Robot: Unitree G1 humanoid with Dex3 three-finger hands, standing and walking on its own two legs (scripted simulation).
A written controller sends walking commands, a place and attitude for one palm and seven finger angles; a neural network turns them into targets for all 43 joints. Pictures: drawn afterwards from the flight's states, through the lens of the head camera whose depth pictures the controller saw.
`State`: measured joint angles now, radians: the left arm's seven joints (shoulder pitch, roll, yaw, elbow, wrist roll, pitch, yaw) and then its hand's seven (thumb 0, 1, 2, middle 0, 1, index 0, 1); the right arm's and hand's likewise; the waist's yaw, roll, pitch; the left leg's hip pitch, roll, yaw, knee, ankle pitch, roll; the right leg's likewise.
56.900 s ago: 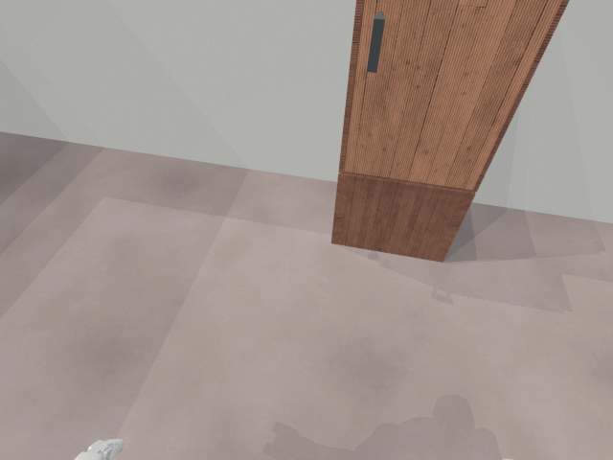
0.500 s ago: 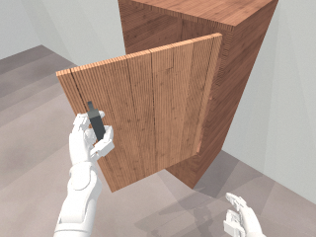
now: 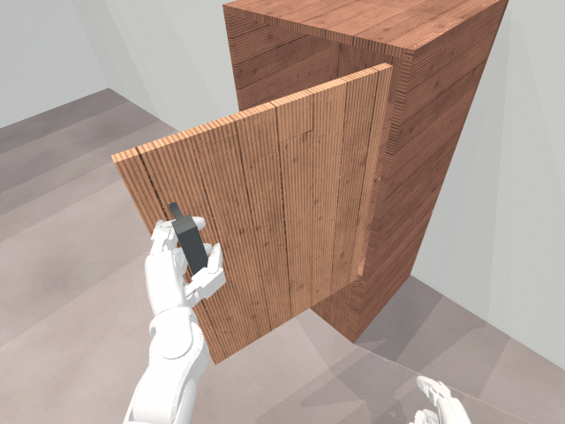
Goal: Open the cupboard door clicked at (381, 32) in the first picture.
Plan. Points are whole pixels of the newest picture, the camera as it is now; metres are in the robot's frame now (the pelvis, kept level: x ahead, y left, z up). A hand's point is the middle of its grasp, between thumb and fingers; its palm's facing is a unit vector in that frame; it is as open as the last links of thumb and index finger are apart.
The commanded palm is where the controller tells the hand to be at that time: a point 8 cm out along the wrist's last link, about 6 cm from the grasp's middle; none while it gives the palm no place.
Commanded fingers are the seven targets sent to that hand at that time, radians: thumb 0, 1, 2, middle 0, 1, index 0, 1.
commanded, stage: open thumb and fingers to let go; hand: left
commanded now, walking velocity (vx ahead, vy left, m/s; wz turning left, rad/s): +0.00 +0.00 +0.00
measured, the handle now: (190, 244) +0.33 +0.16 +0.11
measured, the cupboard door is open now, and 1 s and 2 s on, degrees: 76 74 74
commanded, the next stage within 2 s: slide the hand sideways off the handle in 0.62 s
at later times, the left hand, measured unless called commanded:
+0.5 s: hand (204, 267) +0.29 +0.13 +0.11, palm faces +0.38 -0.93 +0.01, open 14.4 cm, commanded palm +0.25 +0.17 +0.10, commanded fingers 0.00 -0.50 0.30 -0.18 -0.50 -0.18 -0.50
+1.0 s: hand (188, 283) +0.27 +0.15 +0.11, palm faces -0.09 -1.00 -0.02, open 16.3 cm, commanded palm +0.24 +0.18 +0.10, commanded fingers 0.00 -0.50 0.30 -0.15 -0.30 -0.15 -0.30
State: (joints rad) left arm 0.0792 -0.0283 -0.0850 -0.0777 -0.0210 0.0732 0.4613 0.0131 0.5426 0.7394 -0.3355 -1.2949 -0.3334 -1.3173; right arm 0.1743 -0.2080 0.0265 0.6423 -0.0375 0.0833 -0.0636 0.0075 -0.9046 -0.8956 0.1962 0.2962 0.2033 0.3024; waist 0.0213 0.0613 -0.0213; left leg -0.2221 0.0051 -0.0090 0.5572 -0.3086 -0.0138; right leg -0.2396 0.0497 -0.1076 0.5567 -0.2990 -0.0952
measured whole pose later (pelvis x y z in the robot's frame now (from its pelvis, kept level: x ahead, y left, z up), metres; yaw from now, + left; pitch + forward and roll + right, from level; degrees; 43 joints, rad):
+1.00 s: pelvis -0.02 +0.05 +0.00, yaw +0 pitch -3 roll +0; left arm -0.02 0.12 -0.12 0.03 -0.14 0.01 -0.02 -0.01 -0.50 0.30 -0.18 -0.36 -0.13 -0.39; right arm 0.21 -0.21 0.07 0.60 0.03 0.00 -0.07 0.01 -0.90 -0.90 0.20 0.30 0.20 0.30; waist 0.05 0.04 -0.01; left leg -0.24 -0.05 0.02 0.59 -0.30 0.05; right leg -0.26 -0.01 -0.08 0.59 -0.28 -0.03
